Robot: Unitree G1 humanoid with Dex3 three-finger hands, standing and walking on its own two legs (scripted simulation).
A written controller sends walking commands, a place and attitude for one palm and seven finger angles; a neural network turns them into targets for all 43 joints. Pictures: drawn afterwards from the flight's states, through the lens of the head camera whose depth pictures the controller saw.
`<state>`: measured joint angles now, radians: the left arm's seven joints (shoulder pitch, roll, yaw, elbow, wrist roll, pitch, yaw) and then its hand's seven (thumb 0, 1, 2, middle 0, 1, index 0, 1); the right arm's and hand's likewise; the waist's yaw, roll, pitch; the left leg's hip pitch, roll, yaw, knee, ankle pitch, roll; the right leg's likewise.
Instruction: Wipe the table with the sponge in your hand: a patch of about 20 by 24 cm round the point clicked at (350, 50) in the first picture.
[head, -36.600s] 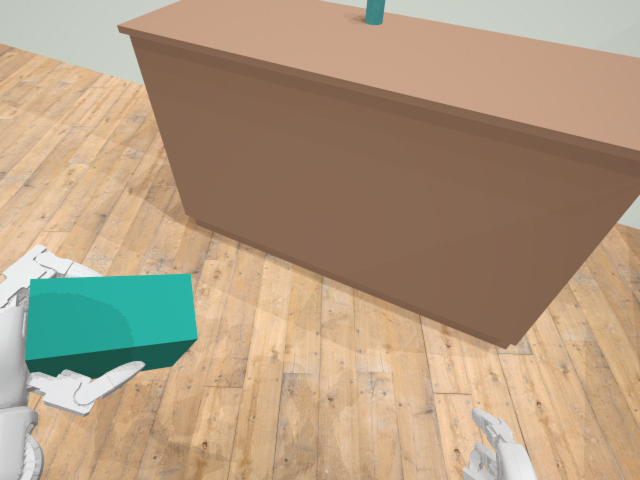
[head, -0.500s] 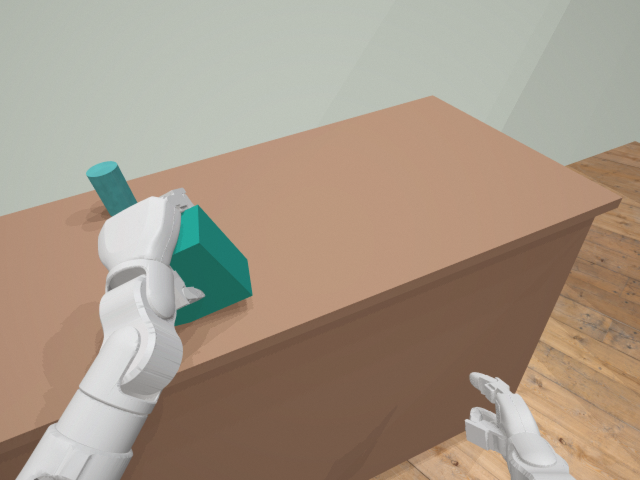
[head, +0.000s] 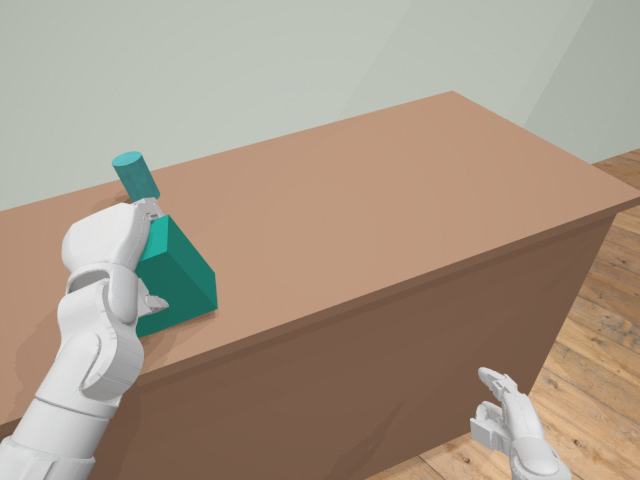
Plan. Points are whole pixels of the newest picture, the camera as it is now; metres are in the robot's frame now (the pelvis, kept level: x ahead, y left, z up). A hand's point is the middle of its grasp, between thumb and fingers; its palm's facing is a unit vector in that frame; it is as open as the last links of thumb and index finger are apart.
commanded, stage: wipe forward along the middle lane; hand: left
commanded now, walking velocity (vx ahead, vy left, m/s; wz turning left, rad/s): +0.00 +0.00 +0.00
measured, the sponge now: (160, 289) +0.30 +0.26 +0.13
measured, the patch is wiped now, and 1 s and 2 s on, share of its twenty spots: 1.00 1.00 1.00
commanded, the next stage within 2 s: slide back across to the first lane in 1.56 s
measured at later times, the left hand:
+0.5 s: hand (144, 244) +0.34 +0.28 +0.17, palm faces +0.08 -0.04 -1.00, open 10.4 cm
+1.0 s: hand (142, 226) +0.37 +0.31 +0.17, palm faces +0.02 -0.02 -1.00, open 10.4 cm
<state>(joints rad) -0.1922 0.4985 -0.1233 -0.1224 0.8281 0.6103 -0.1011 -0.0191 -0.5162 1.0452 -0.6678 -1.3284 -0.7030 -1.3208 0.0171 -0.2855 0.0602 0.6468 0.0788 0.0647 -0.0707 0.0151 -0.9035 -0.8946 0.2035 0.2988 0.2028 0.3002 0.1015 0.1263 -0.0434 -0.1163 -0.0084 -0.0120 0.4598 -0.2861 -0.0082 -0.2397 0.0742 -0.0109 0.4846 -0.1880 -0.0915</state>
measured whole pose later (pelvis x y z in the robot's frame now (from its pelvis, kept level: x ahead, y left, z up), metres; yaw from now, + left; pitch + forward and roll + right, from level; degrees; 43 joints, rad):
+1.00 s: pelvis +0.01 +0.01 +0.00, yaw +1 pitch +1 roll +1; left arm -0.55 0.55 -0.11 0.46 0.93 0.41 -0.12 -0.01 -0.53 1.05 -0.69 -1.32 -0.72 -1.31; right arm 0.12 -0.31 0.05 0.70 0.09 0.07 -0.08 0.01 -0.90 -0.89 0.20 0.30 0.20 0.30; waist 0.04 0.10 -0.06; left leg -0.18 -0.02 -0.03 0.43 -0.27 0.00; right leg -0.29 0.06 -0.03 0.44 -0.17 -0.08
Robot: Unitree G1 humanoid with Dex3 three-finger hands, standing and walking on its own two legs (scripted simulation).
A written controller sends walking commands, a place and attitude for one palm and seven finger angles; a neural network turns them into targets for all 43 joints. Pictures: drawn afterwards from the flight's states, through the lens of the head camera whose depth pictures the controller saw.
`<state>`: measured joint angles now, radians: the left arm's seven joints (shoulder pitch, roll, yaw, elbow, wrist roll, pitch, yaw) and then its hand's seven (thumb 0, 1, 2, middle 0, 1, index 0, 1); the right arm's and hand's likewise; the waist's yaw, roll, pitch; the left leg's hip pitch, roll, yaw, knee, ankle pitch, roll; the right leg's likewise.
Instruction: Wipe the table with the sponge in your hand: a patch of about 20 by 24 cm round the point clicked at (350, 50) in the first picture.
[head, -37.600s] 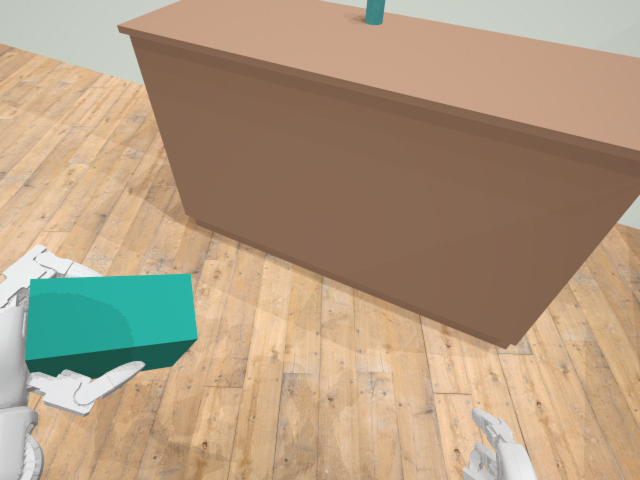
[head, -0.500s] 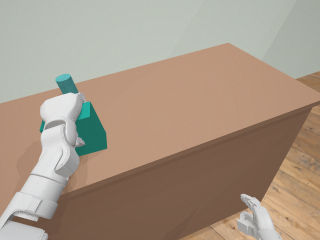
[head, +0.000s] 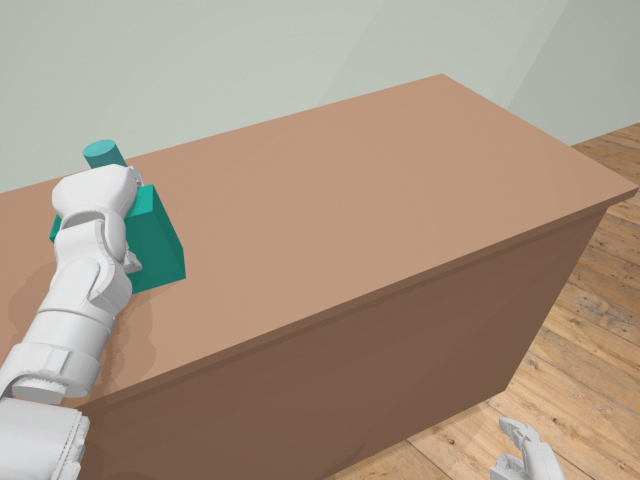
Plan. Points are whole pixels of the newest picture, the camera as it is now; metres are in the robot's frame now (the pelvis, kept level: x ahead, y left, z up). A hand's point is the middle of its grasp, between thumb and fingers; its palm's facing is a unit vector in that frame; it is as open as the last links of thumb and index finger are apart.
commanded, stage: wipe forward along the middle lane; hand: left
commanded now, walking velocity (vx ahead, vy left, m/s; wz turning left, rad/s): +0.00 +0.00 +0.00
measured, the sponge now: (132, 255) +0.37 +0.29 +0.11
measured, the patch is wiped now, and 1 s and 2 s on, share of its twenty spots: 1.00 1.00 1.00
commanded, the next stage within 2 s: slide back across to the first lane in 0.56 s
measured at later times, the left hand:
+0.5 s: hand (115, 207) +0.41 +0.31 +0.16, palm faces -0.05 +0.01 -1.00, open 10.4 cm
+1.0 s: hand (92, 198) +0.43 +0.36 +0.17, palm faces -0.02 -0.02 -1.00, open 10.4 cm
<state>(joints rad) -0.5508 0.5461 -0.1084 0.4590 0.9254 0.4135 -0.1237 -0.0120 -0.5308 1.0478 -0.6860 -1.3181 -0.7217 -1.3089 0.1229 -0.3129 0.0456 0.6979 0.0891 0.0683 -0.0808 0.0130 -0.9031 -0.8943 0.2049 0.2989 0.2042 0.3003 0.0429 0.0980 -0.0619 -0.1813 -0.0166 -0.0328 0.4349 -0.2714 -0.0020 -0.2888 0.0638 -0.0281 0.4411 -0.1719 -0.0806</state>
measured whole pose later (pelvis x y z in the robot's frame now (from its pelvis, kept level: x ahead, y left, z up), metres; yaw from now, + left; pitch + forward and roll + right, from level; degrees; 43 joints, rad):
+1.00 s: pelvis +0.01 +0.03 +0.00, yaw -2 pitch +5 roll +0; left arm -0.72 0.67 0.03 0.80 0.95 0.19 -0.08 0.00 -0.53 1.05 -0.69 -1.32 -0.72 -1.31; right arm 0.21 -0.32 0.03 0.72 0.09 0.09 -0.08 0.01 -0.90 -0.89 0.21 0.30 0.20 0.30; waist -0.01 0.08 -0.06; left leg -0.22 -0.03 0.00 0.39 -0.26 0.03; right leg -0.32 0.05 0.01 0.37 -0.14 -0.04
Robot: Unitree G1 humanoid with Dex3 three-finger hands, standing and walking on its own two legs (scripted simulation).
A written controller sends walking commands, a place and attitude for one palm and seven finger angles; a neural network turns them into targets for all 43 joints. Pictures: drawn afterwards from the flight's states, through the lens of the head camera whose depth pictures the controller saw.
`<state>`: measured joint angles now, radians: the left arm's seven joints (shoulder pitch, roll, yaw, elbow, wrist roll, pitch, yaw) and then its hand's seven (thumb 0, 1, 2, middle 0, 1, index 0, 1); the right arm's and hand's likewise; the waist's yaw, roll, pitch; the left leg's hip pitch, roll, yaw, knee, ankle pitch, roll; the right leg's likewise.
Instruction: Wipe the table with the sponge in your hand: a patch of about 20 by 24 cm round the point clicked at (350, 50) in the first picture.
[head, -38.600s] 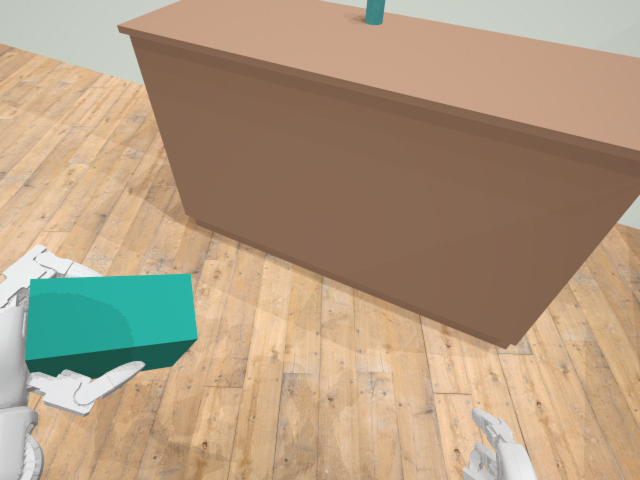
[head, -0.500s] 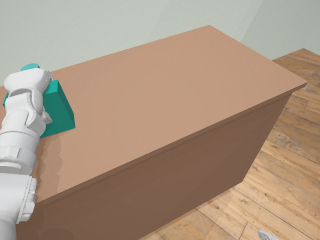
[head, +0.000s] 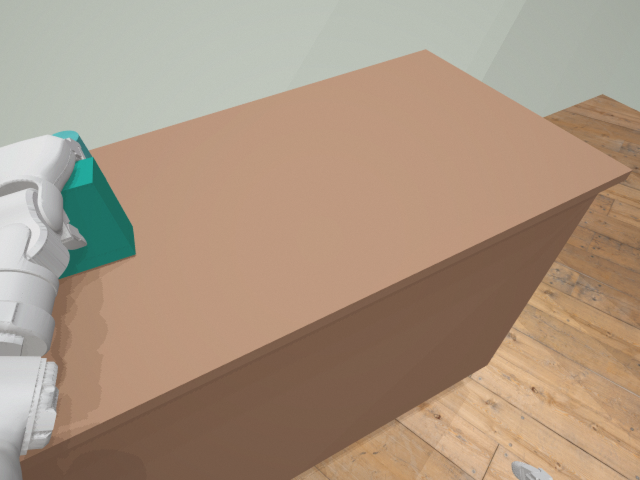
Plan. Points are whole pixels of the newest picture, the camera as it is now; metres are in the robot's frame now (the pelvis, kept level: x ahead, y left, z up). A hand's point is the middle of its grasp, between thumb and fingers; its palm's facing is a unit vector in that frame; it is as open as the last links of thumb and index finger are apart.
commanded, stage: slide back across to the first lane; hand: left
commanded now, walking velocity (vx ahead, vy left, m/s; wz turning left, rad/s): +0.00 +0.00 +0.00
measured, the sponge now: (76, 232) +0.40 +0.34 +0.11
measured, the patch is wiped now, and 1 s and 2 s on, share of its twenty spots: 1.00 1.00 1.00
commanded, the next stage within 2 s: wipe back along the first lane in 0.30 s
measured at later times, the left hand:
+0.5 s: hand (3, 224) +0.37 +0.39 +0.16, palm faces -0.01 -0.02 -1.00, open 10.4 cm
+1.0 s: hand (11, 245) +0.33 +0.36 +0.16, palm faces +0.05 -0.01 -1.00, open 10.4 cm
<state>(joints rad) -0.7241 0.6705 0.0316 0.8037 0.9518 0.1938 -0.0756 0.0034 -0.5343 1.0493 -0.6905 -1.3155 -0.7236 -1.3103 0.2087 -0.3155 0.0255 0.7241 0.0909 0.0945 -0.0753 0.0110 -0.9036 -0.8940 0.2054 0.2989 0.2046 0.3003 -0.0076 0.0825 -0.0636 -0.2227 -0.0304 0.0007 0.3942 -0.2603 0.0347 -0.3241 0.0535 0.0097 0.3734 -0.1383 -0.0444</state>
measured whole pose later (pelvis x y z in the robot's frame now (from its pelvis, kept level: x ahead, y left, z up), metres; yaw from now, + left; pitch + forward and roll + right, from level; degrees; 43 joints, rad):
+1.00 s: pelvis +0.02 +0.03 +0.00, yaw +2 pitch +2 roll -1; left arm -0.36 0.61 -0.03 0.18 0.92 0.38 -0.15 -0.01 -0.52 1.05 -0.68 -1.32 -0.71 -1.32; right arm 0.09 -0.30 0.06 0.64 0.07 0.07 -0.02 0.01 -0.90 -0.89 0.21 0.30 0.21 0.30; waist 0.09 0.11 -0.05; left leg -0.12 -0.07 -0.03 0.36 -0.27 0.08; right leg -0.21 0.01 -0.02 0.34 -0.16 -0.01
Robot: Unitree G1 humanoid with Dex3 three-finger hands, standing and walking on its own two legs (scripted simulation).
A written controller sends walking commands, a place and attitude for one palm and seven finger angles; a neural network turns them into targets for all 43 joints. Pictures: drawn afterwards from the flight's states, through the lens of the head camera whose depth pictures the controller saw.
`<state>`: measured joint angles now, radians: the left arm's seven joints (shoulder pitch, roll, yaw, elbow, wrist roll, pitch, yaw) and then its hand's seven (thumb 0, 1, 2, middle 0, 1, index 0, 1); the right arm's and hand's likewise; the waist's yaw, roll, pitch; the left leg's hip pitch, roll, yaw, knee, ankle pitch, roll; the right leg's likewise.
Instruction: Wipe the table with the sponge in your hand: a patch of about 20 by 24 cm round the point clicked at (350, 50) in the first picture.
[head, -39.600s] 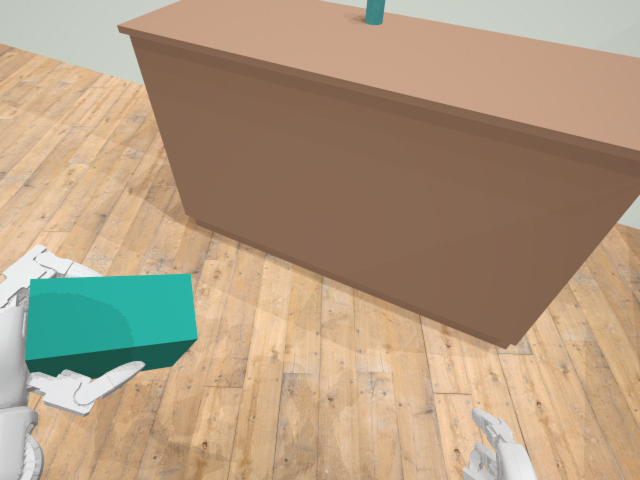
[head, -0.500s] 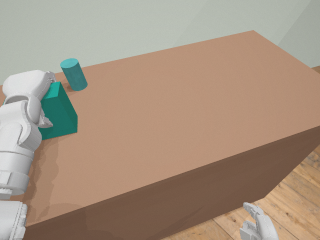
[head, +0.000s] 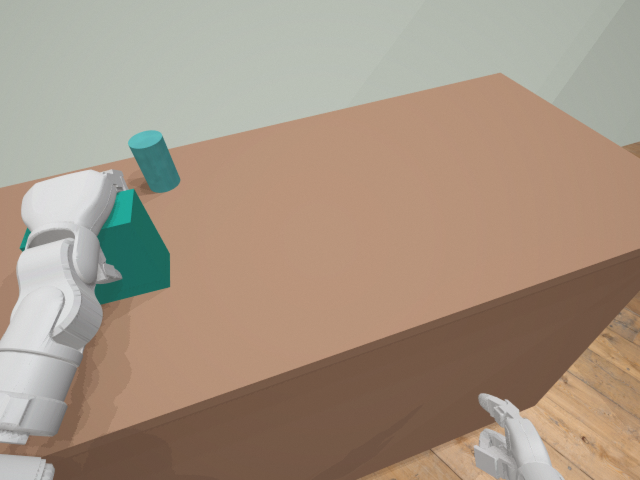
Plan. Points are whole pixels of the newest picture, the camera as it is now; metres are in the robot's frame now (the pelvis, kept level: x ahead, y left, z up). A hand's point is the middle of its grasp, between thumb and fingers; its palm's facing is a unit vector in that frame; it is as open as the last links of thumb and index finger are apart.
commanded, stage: wipe back along the first lane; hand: left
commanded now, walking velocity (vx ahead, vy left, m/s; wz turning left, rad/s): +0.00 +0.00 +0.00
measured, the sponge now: (113, 261) +0.33 +0.32 +0.11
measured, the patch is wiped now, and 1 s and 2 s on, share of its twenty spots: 1.00 1.00 1.00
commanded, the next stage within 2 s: lift the sponge slowly off the table in 1.02 s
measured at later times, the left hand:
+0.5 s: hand (91, 268) +0.28 +0.30 +0.16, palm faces +0.09 -0.02 -1.00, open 10.4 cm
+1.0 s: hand (93, 296) +0.24 +0.27 +0.16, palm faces +0.14 -0.03 -0.99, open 10.4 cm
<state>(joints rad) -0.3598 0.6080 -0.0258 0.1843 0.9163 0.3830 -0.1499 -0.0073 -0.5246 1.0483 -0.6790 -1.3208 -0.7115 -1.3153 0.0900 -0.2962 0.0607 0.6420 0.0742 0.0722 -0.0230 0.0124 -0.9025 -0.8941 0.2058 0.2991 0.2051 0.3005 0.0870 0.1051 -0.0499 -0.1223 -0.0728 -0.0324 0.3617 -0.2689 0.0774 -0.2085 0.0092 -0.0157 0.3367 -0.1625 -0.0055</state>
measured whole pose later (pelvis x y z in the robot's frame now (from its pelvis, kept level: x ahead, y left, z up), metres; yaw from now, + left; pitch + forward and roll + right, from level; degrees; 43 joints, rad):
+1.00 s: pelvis -0.02 -0.03 -0.01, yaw -1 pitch -1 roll +0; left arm 0.00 0.60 0.02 -0.20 0.85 0.50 -0.10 -0.01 -0.51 1.05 -0.66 -1.33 -0.69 -1.32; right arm 0.05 -0.30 0.07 0.63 0.08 0.07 -0.05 0.01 -0.90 -0.89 0.20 0.30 0.20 0.30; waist 0.11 0.13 -0.05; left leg -0.15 -0.04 -0.02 0.46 -0.31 0.04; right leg -0.25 0.04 -0.01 0.45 -0.20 -0.04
